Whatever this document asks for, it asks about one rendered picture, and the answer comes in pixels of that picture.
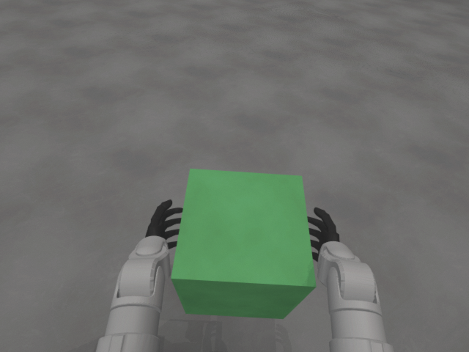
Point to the carton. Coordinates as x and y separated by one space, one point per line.
244 247

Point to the robot right forearm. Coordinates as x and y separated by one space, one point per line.
353 301

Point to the robot left forearm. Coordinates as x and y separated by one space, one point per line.
137 301

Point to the right robot hand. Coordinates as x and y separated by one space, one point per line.
328 231

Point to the left robot hand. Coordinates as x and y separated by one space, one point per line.
158 224

